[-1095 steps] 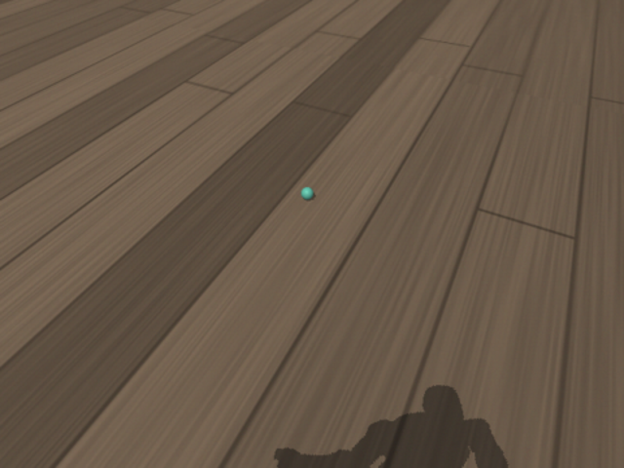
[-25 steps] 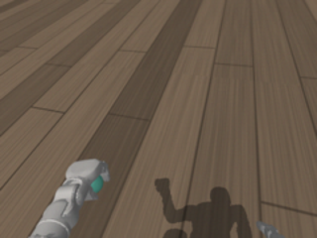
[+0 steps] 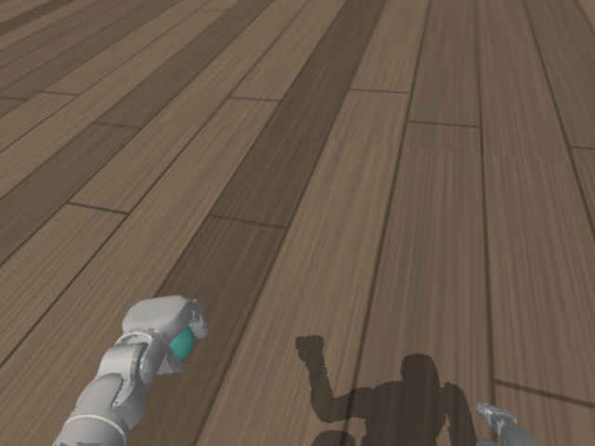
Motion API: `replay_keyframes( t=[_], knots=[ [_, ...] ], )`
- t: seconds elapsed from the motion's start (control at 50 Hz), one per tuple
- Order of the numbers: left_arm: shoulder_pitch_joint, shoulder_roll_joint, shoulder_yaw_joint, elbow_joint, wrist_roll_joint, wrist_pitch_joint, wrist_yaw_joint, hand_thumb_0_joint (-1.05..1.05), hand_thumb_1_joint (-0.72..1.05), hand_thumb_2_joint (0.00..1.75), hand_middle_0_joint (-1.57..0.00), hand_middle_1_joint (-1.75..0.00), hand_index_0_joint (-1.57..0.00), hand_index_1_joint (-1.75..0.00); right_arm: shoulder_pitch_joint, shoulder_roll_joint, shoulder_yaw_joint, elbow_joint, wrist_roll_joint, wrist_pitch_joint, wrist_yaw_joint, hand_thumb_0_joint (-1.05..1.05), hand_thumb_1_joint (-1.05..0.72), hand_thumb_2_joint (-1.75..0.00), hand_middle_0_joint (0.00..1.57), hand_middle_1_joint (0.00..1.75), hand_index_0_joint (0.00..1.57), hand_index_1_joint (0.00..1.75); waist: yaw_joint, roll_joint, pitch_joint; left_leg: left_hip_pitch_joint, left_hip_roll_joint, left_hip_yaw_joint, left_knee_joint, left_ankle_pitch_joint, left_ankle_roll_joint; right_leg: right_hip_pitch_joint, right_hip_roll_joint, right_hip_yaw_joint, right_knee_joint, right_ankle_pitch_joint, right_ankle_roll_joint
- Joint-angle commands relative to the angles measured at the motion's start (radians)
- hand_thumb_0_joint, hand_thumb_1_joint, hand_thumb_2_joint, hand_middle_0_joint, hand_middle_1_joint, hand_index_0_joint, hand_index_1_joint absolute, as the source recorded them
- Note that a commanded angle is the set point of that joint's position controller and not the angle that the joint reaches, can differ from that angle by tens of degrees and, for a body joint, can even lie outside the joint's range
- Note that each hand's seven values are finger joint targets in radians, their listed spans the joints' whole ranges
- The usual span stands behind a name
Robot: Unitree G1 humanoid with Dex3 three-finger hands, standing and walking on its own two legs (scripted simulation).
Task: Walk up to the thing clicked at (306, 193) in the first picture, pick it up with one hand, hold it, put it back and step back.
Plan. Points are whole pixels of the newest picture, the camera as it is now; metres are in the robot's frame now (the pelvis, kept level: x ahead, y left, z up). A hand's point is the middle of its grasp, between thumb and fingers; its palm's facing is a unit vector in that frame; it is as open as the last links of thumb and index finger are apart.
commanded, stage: hold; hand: left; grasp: from above
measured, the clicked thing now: (174, 341) +0.31 +0.23 -0.05
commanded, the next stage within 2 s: crouch in 0.54 s
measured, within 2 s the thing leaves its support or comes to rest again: neither
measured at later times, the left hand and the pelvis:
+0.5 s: hand (170, 342) +0.30 +0.22 -0.03, palm faces -0.44 -0.07 -0.89, open 7.4 cm; pelvis +0.01 +0.00 +0.00, yaw +0 degrees
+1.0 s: hand (179, 364) +0.29 +0.23 -0.10, palm faces -0.46 -0.03 -0.89, open 7.3 cm; pelvis +0.00 +0.00 -0.02, yaw +1 degrees
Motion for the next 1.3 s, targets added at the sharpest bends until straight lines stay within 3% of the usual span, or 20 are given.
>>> replay_keyframes(
  t=[0.0, 0.06, 0.18, 0.22, 0.26, 0.3, 0.38, 0.44, 0.48, 0.54, 0.6, 0.62, 0.64, 0.7, 0.82, 0.94, 1.02, 1.08, 1.12, 1.28],
  knots=[
    [-0.343, 0.194, 0.088, -0.180, 0.007, -0.003, 0.040, 0.00, 0.60, 0.52, -0.83, -0.82, -0.95, -0.70, -0.085, -0.121, -0.034, -0.138, 0.000, -0.047, -0.008, 0.00, -0.91, -0.90, 0.20, 0.30, 0.20, 0.30, -0.010, -0.058, -0.213, 0.118, -0.037, -0.012, -0.066, 0.147, 0.021, 0.041, 0.045, -0.009, -0.094, 0.128, -0.018],
    [-0.283, 0.198, 0.108, -0.174, 0.000, -0.001, 0.041, 0.00, 0.60, 0.51, -0.83, -0.80, -0.95, -0.69, -0.090, -0.119, -0.037, -0.144, 0.001, -0.044, -0.006, 0.00, -0.91, -0.90, 0.20, 0.30, 0.20, 0.30, 0.008, -0.066, -0.215, 0.114, -0.041, -0.010, -0.068, 0.154, 0.022, 0.060, 0.043, -0.012, -0.100, 0.131, -0.017],
    [-0.354, 0.228, 0.116, -0.206, 0.011, -0.003, 0.041, 0.00, 0.62, 0.51, -0.85, -0.81, -0.96, -0.69, -0.081, -0.121, -0.037, -0.134, 0.002, -0.036, -0.008, 0.00, -0.91, -0.90, 0.20, 0.30, 0.20, 0.30, -0.002, -0.043, -0.241, 0.142, -0.039, -0.008, -0.066, 0.213, 0.022, 0.074, 0.044, -0.010, -0.094, 0.195, -0.017],
    [-0.341, 0.204, 0.098, -0.194, 0.009, -0.002, 0.042, 0.00, 0.63, 0.50, -0.85, -0.81, -0.97, -0.69, -0.080, -0.119, -0.036, -0.137, 0.001, -0.037, -0.007, 0.00, -0.91, -0.90, 0.20, 0.30, 0.20, 0.30, -0.007, -0.056, -0.224, 0.140, -0.037, -0.010, -0.071, 0.195, 0.023, 0.069, 0.044, -0.012, -0.100, 0.179, -0.018],
    [-0.313, 0.215, 0.113, -0.170, 0.009, -0.004, 0.043, 0.00, 0.62, 0.49, -0.83, -0.81, -0.95, -0.69, -0.077, -0.120, -0.038, -0.138, 0.002, -0.034, -0.007, 0.00, -0.91, -0.90, 0.20, 0.30, 0.20, 0.30, 0.000, -0.064, -0.217, 0.133, -0.039, -0.008, -0.073, 0.191, 0.025, 0.072, 0.042, -0.013, -0.106, 0.175, -0.017],
    [-0.305, 0.180, 0.079, -0.177, 0.006, -0.004, 0.037, 0.00, 0.62, 0.49, -0.83, -0.81, -0.95, -0.68, -0.087, -0.115, -0.036, -0.143, 0.003, -0.033, -0.006, 0.00, -0.91, -0.90, 0.20, 0.30, 0.20, 0.30, 0.001, -0.064, -0.213, 0.134, -0.040, -0.008, -0.074, 0.198, 0.025, 0.073, 0.040, -0.013, -0.106, 0.183, -0.016],
    [-0.322, 0.217, 0.111, -0.201, 0.013, -0.006, 0.044, 0.00, 0.60, 0.51, -0.84, -0.78, -0.95, -0.67, -0.079, -0.121, -0.043, -0.143, 0.003, -0.028, -0.006, 0.00, -0.91, -0.90, 0.20, 0.30, 0.20, 0.30, 0.004, -0.037, -0.242, 0.156, -0.036, -0.009, -0.076, 0.226, 0.020, 0.086, 0.043, -0.016, -0.100, 0.203, -0.022],
    [-0.349, 0.194, 0.087, -0.191, 0.015, 0.000, 0.049, 0.00, 0.63, 0.50, -0.86, -0.79, -0.97, -0.67, -0.074, -0.120, -0.042, -0.134, 0.001, -0.026, -0.006, 0.00, -0.91, -0.90, 0.20, 0.30, 0.20, 0.30, -0.008, -0.047, -0.230, 0.160, -0.033, -0.013, -0.077, 0.232, 0.019, 0.079, 0.047, -0.020, -0.103, 0.208, -0.021],
    [-0.318, 0.216, 0.120, -0.176, 0.011, -0.001, 0.056, 0.00, 0.63, 0.47, -0.84, -0.79, -0.97, -0.67, -0.074, -0.124, -0.044, -0.135, 0.003, -0.025, -0.006, 0.00, -0.91, -0.90, 0.20, 0.30, 0.20, 0.30, 0.004, -0.051, -0.232, 0.152, -0.035, -0.009, -0.077, 0.225, 0.021, 0.083, 0.045, -0.019, -0.104, 0.202, -0.021],
    [-0.346, 0.197, 0.091, -0.164, 0.014, -0.002, 0.051, 0.00, 0.65, 0.46, -0.85, -0.79, -0.98, -0.66, -0.076, -0.122, -0.041, -0.136, 0.002, -0.024, -0.006, 0.00, -0.91, -0.90, 0.20, 0.30, 0.20, 0.30, 0.000, -0.059, -0.213, 0.141, -0.034, -0.010, -0.080, 0.216, 0.021, 0.077, 0.046, -0.020, -0.108, 0.194, -0.020],
    [-0.308, 0.193, 0.095, -0.148, 0.012, -0.001, 0.046, 0.00, 0.65, 0.50, -0.86, -0.79, -0.98, -0.68, -0.081, -0.120, -0.044, -0.143, 0.004, -0.021, -0.005, 0.00, -0.91, -0.90, 0.20, 0.30, 0.20, 0.30, 0.008, -0.056, -0.209, 0.139, -0.040, -0.007, -0.081, 0.215, 0.021, 0.080, 0.041, -0.017, -0.113, 0.193, -0.019],
    [-0.308, 0.181, 0.084, -0.161, 0.008, -0.004, 0.044, 0.00, 0.69, 0.52, -0.84, -0.87, -0.99, -0.71, -0.075, -0.122, -0.045, -0.143, 0.003, -0.021, -0.004, 0.00, -0.91, -0.91, 0.20, 0.30, 0.20, 0.30, 0.000, -0.062, -0.220, 0.146, -0.039, -0.005, -0.079, 0.212, 0.023, 0.079, 0.039, -0.013, -0.113, 0.193, -0.019],
    [-0.298, 0.187, 0.092, -0.161, 0.009, -0.003, 0.044, 0.00, 0.61, 0.45, -0.76, -0.85, -0.91, -0.68, -0.075, -0.119, -0.044, -0.143, 0.002, -0.020, -0.004, 0.00, -0.88, -0.89, 0.20, 0.30, 0.20, 0.30, 0.004, -0.069, -0.222, 0.145, -0.037, -0.007, -0.077, 0.223, 0.023, 0.080, 0.040, -0.016, -0.112, 0.203, -0.018],
    [-0.294, 0.180, 0.091, -0.141, 0.016, -0.013, 0.056, 0.00, 0.60, 0.48, -0.85, -0.77, -0.96, -0.66, -0.072, -0.120, -0.044, -0.144, 0.002, -0.017, -0.005, 0.00, -0.90, -0.90, 0.20, 0.30, 0.20, 0.30, -0.003, -0.079, -0.196, 0.133, -0.035, -0.010, -0.078, 0.208, 0.021, 0.062, 0.044, -0.019, -0.109, 0.185, -0.021],
    [-0.312, 0.182, 0.111, 0.002, 0.064, -0.062, 0.146, 0.00, 0.64, 0.44, -0.86, -0.77, -0.98, -0.65, -0.047, -0.121, -0.044, -0.120, -0.013, -0.009, 0.000, 0.00, -0.90, -0.90, 0.20, 0.30, 0.20, 0.30, -0.029, -0.111, -0.155, 0.025, -0.044, -0.011, -0.008, 0.142, 0.024, -0.035, 0.033, -0.016, -0.059, 0.131, -0.019],
    [-0.464, 0.171, 0.107, 0.133, 0.134, -0.087, 0.300, 0.00, 0.67, 0.46, -0.87, -0.78, -1.00, -0.66, 0.019, -0.139, -0.071, -0.068, -0.046, -0.006, 0.021, 0.00, -0.90, -0.90, 0.20, 0.30, 0.20, 0.30, -0.065, -0.048, -0.310, -0.135, -0.039, -0.013, 0.231, 0.146, 0.007, -0.234, 0.039, -0.019, 0.165, 0.138, -0.025],
    [-0.531, 0.160, 0.103, 0.275, 0.168, -0.087, 0.381, 0.00, 0.63, 0.47, -0.85, -0.78, -0.97, -0.66, 0.061, -0.145, -0.086, -0.065, -0.062, -0.015, 0.038, 0.00, -0.90, -0.90, 0.20, 0.30, 0.20, 0.30, -0.078, -0.062, -0.385, -0.362, -0.040, -0.017, 0.419, 0.063, 0.011, -0.397, 0.036, -0.014, 0.325, 0.072, -0.026],
    [-0.585, 0.147, 0.093, 0.361, 0.180, -0.082, 0.415, 0.00, 0.62, 0.46, -0.83, -0.80, -0.96, -0.66, 0.084, -0.153, -0.094, -0.064, -0.064, -0.027, 0.040, 0.00, -0.90, -0.90, 0.20, 0.30, 0.20, 0.30, -0.104, -0.071, -0.439, -0.508, -0.045, -0.015, 0.526, -0.004, 0.018, -0.500, 0.033, -0.015, 0.418, 0.022, -0.024],
    [-0.643, 0.173, 0.102, 0.383, 0.186, -0.084, 0.433, 0.00, 0.60, 0.47, -0.83, -0.79, -0.95, -0.66, 0.099, -0.162, -0.096, -0.047, -0.071, -0.038, 0.039, 0.00, -0.90, -0.90, 0.20, 0.30, 0.20, 0.30, -0.106, -0.033, -0.482, -0.574, -0.039, -0.024, 0.591, -0.036, 0.018, -0.595, 0.036, -0.023, 0.495, -0.015, -0.031],
    [-0.751, 0.265, 0.173, 0.431, 0.194, -0.062, 0.480, 0.00, 0.60, 0.46, -0.81, -0.79, -0.94, -0.66, 0.124, -0.175, -0.103, -0.022, -0.099, -0.076, 0.027, 0.00, -0.90, -0.90, 0.20, 0.30, 0.20, 0.30, -0.113, 0.055, -0.668, -0.798, -0.026, -0.067, 0.809, -0.142, 0.014, -0.881, 0.037, -0.055, 0.765, -0.121, -0.048]
  ],
)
